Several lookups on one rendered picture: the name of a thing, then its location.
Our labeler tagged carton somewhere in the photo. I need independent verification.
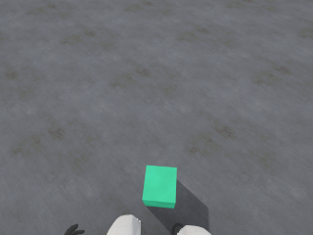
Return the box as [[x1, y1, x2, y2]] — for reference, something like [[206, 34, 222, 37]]
[[142, 165, 177, 209]]

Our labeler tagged right robot thigh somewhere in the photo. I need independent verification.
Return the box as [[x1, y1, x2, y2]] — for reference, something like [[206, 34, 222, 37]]
[[177, 225, 211, 235]]

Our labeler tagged robot right foot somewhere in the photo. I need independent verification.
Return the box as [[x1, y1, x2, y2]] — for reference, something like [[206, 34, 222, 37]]
[[171, 223, 184, 235]]

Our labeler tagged left robot hand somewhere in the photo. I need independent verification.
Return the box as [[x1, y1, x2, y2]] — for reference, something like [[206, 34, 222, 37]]
[[64, 223, 85, 235]]

